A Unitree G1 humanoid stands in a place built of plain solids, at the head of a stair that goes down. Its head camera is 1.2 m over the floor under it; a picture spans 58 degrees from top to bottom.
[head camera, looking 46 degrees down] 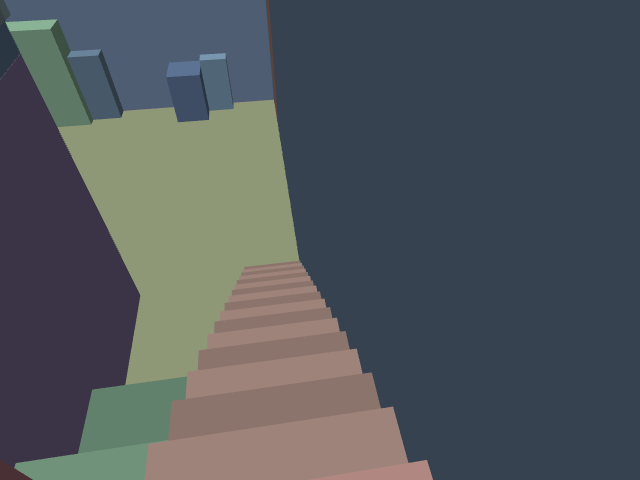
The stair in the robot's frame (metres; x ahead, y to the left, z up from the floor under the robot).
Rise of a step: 0.21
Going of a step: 0.23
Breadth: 0.79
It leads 9 degrees to the left of straight ahead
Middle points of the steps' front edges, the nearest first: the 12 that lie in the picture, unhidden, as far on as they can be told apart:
0.54 0.15 -0.21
0.77 0.18 -0.42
1.00 0.22 -0.63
1.23 0.25 -0.85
1.46 0.28 -1.06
1.69 0.32 -1.27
1.91 0.35 -1.48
2.14 0.39 -1.69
2.37 0.42 -1.91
2.60 0.46 -2.12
2.83 0.49 -2.33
3.06 0.53 -2.54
